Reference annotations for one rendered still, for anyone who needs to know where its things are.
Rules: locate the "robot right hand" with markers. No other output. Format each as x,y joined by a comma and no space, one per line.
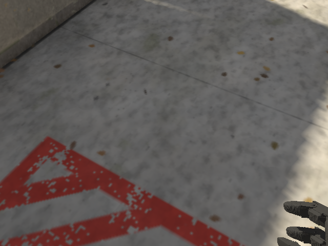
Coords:
316,213

